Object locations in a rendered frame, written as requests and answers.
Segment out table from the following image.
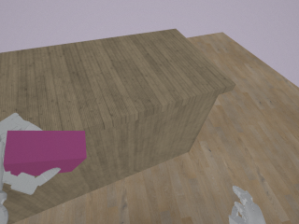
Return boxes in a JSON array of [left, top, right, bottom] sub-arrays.
[[0, 28, 236, 224]]

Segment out sponge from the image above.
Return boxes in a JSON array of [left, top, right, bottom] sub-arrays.
[[3, 131, 87, 176]]

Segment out right robot hand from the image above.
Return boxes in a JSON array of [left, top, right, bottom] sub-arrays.
[[228, 185, 266, 224]]

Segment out left robot hand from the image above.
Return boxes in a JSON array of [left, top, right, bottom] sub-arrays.
[[0, 113, 61, 195]]

